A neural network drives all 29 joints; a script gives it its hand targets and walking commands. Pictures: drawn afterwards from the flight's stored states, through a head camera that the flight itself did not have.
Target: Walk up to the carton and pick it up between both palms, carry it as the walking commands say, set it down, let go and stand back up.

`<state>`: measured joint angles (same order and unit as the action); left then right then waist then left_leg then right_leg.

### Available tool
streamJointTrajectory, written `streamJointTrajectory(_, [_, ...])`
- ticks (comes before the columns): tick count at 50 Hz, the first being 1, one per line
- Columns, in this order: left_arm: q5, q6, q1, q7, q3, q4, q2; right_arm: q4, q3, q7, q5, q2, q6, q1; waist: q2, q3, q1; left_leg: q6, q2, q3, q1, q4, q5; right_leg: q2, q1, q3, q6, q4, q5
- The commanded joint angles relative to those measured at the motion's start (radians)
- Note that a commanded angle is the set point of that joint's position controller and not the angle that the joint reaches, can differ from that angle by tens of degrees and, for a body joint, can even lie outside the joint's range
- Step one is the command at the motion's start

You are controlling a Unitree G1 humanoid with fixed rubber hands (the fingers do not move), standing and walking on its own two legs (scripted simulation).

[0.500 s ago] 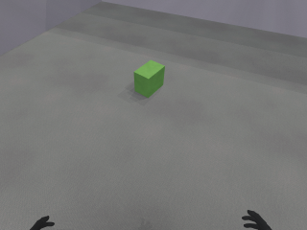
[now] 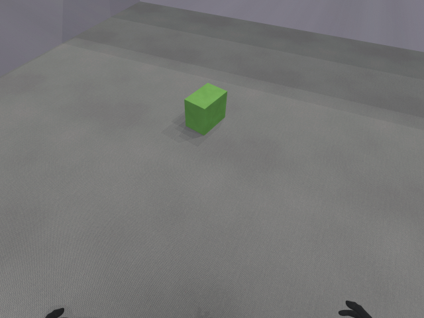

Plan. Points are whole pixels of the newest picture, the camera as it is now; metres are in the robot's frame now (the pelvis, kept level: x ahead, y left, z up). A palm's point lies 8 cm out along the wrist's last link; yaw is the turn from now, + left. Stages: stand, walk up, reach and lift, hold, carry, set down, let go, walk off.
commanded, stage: stand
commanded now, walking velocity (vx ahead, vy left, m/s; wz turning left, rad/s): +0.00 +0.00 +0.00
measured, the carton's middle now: (206, 108) +1.56 -0.02 -0.66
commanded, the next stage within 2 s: walk up in 0.74 s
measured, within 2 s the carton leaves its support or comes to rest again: neither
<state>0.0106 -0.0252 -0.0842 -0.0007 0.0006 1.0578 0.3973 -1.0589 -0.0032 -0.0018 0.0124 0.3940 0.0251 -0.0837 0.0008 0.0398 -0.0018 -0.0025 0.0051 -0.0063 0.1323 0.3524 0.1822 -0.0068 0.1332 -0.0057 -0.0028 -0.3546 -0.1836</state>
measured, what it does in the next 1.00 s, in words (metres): stands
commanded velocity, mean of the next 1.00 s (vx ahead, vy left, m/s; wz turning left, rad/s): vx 0.00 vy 0.00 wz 0.00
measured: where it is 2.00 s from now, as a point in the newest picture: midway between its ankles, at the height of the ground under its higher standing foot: (215, 275)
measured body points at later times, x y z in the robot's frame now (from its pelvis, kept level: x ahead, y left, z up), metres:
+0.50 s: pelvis +0.01 +0.00 +0.00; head +0.01 +0.00 +0.45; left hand +0.12 +0.32 -0.11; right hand +0.12 -0.32 -0.11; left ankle +0.01 +0.12 -0.75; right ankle +0.01 -0.12 -0.75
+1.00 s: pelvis +0.02 +0.00 +0.00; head +0.02 +0.00 +0.45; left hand +0.13 +0.32 -0.11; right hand +0.12 -0.33 -0.11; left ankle +0.00 +0.12 -0.74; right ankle +0.00 -0.12 -0.74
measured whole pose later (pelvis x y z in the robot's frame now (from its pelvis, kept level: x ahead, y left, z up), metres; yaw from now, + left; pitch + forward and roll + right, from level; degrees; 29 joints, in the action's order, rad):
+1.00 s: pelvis +0.02 +0.00 +0.00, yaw -1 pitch -1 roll +1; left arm 0.02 -0.03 -0.14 -0.04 -0.04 0.98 0.43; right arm -1.00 -0.05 -0.03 0.03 0.41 0.04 -0.13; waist 0.01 0.00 -0.01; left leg 0.04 0.00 -0.03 0.15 0.43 0.34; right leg -0.01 0.19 0.01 0.04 -0.49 -0.39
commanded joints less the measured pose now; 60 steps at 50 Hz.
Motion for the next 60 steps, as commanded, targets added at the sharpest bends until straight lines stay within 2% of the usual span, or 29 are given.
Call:
streamJointTrajectory(1, [-0.001, -0.009, 0.041, 0.005, -0.030, -0.041, 0.173, 0.041, -0.030, 0.005, -0.001, 0.173, 0.009, 0.041, -0.002, -0.054, 0.000, 0.030, 0.120, 0.098, -0.003, -0.063, -0.078, -0.119, -0.002, 0.098, 0.033, 0.064, 0.077])
streamJointTrajectory(46, [-0.001, -0.004, 0.032, 0.008, -0.035, -0.041, 0.176, 0.035, -0.035, 0.007, -0.001, 0.178, 0.003, 0.037, -0.001, -0.060, 0.001, 0.026, 0.126, 0.093, -0.033, -0.075, -0.139, -0.126, -0.031, 0.093, 0.030, 0.077, 0.139])
streamJointTrajectory(47, [0.014, -0.021, -0.020, -0.028, -0.089, -0.123, 0.274, 0.089, -0.097, -0.021, 0.019, 0.272, 0.027, -0.037, 0.020, -0.173, 0.002, 0.086, 0.094, 0.076, -0.081, 0.014, 0.354, -0.067, -0.011, 0.083, 0.072, -0.017, -0.322])
streamJointTrajectory(48, [0.019, -0.024, -0.019, -0.041, -0.098, -0.135, 0.266, 0.101, -0.106, -0.032, 0.031, 0.280, 0.033, -0.052, -0.008, -0.094, 0.008, 0.113, 0.121, 0.140, -0.011, 0.017, 0.511, -0.091, 0.117, 0.140, 0.098, -0.072, -0.486])
streamJointTrajectory(49, [0.016, -0.030, 0.020, -0.050, -0.101, -0.171, 0.246, 0.121, -0.117, -0.038, 0.030, 0.281, 0.037, -0.055, -0.041, -0.008, 0.024, 0.140, 0.161, 0.212, 0.013, -0.010, 0.536, -0.094, 0.252, 0.151, 0.108, -0.144, -0.474])
streamJointTrajectory(50, [0.012, -0.033, 0.065, -0.058, -0.096, -0.210, 0.217, 0.132, -0.124, -0.040, 0.028, 0.284, 0.043, -0.083, -0.086, 0.045, 0.052, 0.177, 0.214, 0.289, -0.060, -0.079, 0.559, -0.064, 0.412, 0.091, 0.089, -0.227, -0.374])
streamJointTrajectory(51, [0.013, -0.036, 0.099, -0.062, -0.092, -0.239, 0.198, 0.139, -0.140, -0.040, 0.029, 0.320, 0.048, -0.120, -0.172, 0.072, 0.079, 0.228, 0.315, 0.401, -0.133, -0.180, 0.596, -0.023, 0.544, -0.007, 0.061, -0.349, -0.252])
streamJointTrajectory(52, [0.023, -0.039, 0.118, -0.065, -0.099, -0.259, 0.220, 0.150, -0.156, -0.040, 0.032, 0.350, 0.055, -0.159, -0.175, 0.070, 0.102, 0.282, 0.386, 0.491, -0.140, -0.236, 0.614, -0.059, 0.616, 0.045, 0.043, -0.458, -0.290])
streamJointTrajectory(53, [0.021, -0.041, 0.090, -0.073, -0.108, -0.268, 0.244, 0.169, -0.159, -0.040, 0.026, 0.353, 0.061, -0.146, -0.114, 0.052, 0.072, 0.288, 0.396, 0.487, -0.137, -0.241, 0.599, -0.098, 0.602, 0.088, 0.034, -0.472, -0.278])
streamJointTrajectory(54, [0.017, -0.043, 0.051, -0.084, -0.112, -0.261, 0.247, 0.191, -0.157, -0.044, 0.025, 0.344, 0.063, -0.115, -0.105, 0.034, 0.045, 0.274, 0.374, 0.421, -0.107, -0.234, 0.557, -0.113, 0.547, 0.071, 0.028, -0.439, -0.263])
streamJointTrajectory(55, [0.016, -0.046, 0.029, -0.093, -0.116, -0.257, 0.241, 0.215, -0.154, -0.050, 0.026, 0.336, 0.064, -0.077, -0.133, 0.036, 0.026, 0.250, 0.335, 0.325, -0.041, -0.220, 0.481, -0.117, 0.453, 0.048, 0.026, -0.365, -0.249])
streamJointTrajectory(56, [0.018, -0.048, -0.009, -0.099, -0.124, -0.243, 0.240, 0.237, -0.150, -0.056, 0.025, 0.327, 0.062, -0.042, -0.159, 0.027, 0.004, 0.219, 0.284, 0.232, 0.043, -0.194, 0.402, -0.096, 0.322, 0.009, 0.026, -0.300, -0.228])
streamJointTrajectory(57, [0.018, -0.050, -0.061, -0.102, -0.132, -0.224, 0.234, 0.250, -0.148, -0.060, 0.025, 0.322, 0.058, -0.021, -0.161, 0.012, -0.025, 0.190, 0.237, 0.152, 0.147, -0.157, 0.368, -0.058, 0.164, -0.051, 0.026, -0.240, -0.172])
streamJointTrajectory(58, [0.017, -0.052, -0.134, -0.099, -0.137, -0.198, 0.226, 0.261, -0.146, -0.062, 0.025, 0.314, 0.051, -0.004, -0.111, -0.001, -0.064, 0.165, 0.194, 0.086, 0.262, -0.067, 0.409, -0.009, -0.008, -0.117, 0.022, -0.169, -0.083])
streamJointTrajectory(59, [0.019, -0.057, -0.220, -0.089, -0.149, -0.171, 0.254, 0.266, -0.130, -0.065, 0.030, 0.277, 0.043, -0.040, 0.002, -0.031, -0.090, 0.144, 0.139, 0.035, 0.397, 0.103, 0.477, 0.036, -0.193, -0.133, 0.025, -0.162, -0.125])
streamJointTrajectory(60, [0.021, -0.064, -0.384, -0.072, -0.170, -0.145, 0.316, 0.296, -0.106, -0.068, 0.031, 0.225, 0.045, -0.026, 0.209, -0.068, -0.178, 0.108, 0.037, -0.054, 0.590, 0.447, 0.466, -0.089, -0.366, 0.078, 0.072, -0.029, -0.348])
